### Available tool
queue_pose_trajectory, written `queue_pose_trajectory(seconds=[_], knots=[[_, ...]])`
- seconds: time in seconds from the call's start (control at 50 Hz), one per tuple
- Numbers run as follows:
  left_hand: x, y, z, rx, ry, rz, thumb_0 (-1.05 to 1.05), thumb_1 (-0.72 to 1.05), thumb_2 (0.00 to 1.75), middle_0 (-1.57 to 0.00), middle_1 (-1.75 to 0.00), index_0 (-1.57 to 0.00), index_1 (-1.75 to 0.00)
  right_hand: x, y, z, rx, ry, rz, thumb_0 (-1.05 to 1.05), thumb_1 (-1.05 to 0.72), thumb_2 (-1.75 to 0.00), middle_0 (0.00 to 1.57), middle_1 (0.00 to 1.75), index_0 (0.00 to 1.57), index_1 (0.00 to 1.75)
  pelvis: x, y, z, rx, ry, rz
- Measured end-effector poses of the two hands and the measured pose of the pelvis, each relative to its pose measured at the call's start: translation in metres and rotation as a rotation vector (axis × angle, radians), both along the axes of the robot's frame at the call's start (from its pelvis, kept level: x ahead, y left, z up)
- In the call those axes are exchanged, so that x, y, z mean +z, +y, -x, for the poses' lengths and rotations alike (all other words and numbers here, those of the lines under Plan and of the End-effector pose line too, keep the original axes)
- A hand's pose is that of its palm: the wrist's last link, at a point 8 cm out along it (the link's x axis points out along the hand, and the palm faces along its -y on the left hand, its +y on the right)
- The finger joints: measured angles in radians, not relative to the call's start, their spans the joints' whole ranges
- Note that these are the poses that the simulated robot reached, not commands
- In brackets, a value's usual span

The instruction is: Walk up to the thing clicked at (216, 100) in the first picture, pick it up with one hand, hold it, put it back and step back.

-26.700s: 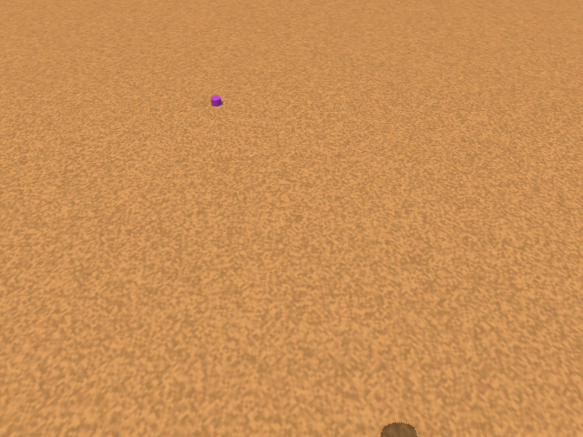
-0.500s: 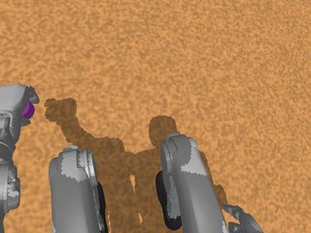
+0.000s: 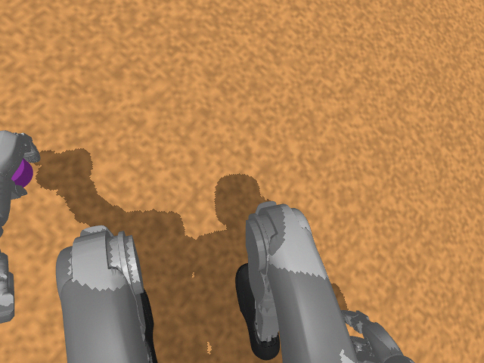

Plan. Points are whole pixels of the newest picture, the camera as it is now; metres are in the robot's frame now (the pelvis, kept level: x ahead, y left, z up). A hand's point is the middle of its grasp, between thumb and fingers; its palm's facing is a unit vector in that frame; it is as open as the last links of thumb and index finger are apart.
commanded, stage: lower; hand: left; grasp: from above
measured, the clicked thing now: (7, 170) +0.44 +0.33 -0.20
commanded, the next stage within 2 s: rest in 0.18 s
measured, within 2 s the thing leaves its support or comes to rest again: rests again in 1.28 s
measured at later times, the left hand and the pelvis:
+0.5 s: hand (26, 180) +0.43 +0.31 -0.23, palm faces -0.45 -0.12 -0.89, open 7.4 cm; pelvis +0.00 +0.00 -0.03, yaw -3 degrees
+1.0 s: hand (33, 183) +0.43 +0.32 -0.26, palm faces -0.43 -0.14 -0.89, open 7.3 cm; pelvis +0.01 +0.00 -0.04, yaw -5 degrees
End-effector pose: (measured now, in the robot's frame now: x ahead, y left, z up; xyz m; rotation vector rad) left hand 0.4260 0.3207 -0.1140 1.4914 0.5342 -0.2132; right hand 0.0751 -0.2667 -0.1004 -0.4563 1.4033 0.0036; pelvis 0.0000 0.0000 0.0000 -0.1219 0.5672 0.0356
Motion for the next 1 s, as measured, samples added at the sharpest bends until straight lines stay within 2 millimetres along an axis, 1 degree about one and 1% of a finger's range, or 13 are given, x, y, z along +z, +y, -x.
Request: queue_pose_trajectory(seconds=[0.12, 0.3, 0.42, 0.54, 0.74, 0.86, 1.0], knots=[[-0.017, -0.002, 0.001, -0.006, 0.010, 0.017, -0.01, 0.28, 0.33, -0.76, -0.44, -0.94, -0.46, -0.002, -0.002, 0.001, 0.022, 0.009, 0.008, 0.00, -0.92, -0.90, 0.21, 0.30, 0.20, 0.30, -0.007, -0.001, -0.001, -0.004, -0.013, 0.004], [-0.040, -0.004, -0.001, -0.002, -0.009, 0.025, -0.01, 0.28, 0.34, -0.75, -0.44, -0.93, -0.47, -0.009, -0.005, 0.009, 0.047, 0.032, 0.018, 0.00, -0.91, -0.89, 0.21, 0.30, 0.20, 0.30, -0.020, -0.002, -0.001, -0.018, -0.035, 0.012], [-0.050, -0.004, -0.004, 0.013, -0.014, 0.024, -0.01, 0.28, 0.35, -0.75, -0.44, -0.94, -0.47, -0.014, -0.003, 0.013, 0.058, 0.048, 0.012, 0.00, -0.91, -0.89, 0.21, 0.30, 0.20, 0.30, -0.026, -0.001, -0.003, -0.028, -0.040, 0.017], [-0.060, -0.004, -0.007, 0.020, -0.004, 0.030, -0.02, 0.28, 0.33, -0.76, -0.43, -0.94, -0.46, -0.016, 0.002, 0.011, 0.086, 0.046, 0.004, 0.00, -0.90, -0.89, 0.21, 0.30, 0.20, 0.30, -0.031, 0.000, -0.004, -0.034, -0.052, 0.026], [-0.079, 0.000, -0.008, 0.029, -0.008, 0.044, -0.02, 0.29, 0.32, -0.76, -0.43, -0.95, -0.45, -0.012, 0.003, 0.012, 0.127, 0.063, 0.012, 0.00, -0.90, -0.89, 0.21, 0.30, 0.20, 0.30, -0.036, 0.002, -0.007, -0.043, -0.066, 0.044], [-0.085, 0.000, -0.006, 0.030, -0.012, 0.046, -0.02, 0.28, 0.33, -0.76, -0.43, -0.95, -0.46, -0.010, 0.004, 0.012, 0.156, 0.074, 0.013, 0.00, -0.90, -0.89, 0.21, 0.30, 0.20, 0.30, -0.037, 0.003, -0.007, -0.046, -0.078, 0.052], [-0.091, -0.001, -0.009, 0.026, -0.021, 0.045, -0.02, 0.28, 0.32, -0.77, -0.42, -0.96, -0.45, -0.008, 0.006, 0.012, 0.183, 0.066, 0.006, 0.00, -0.90, -0.89, 0.21, 0.30, 0.20, 0.30, -0.040, 0.005, -0.006, -0.051, -0.093, 0.061]])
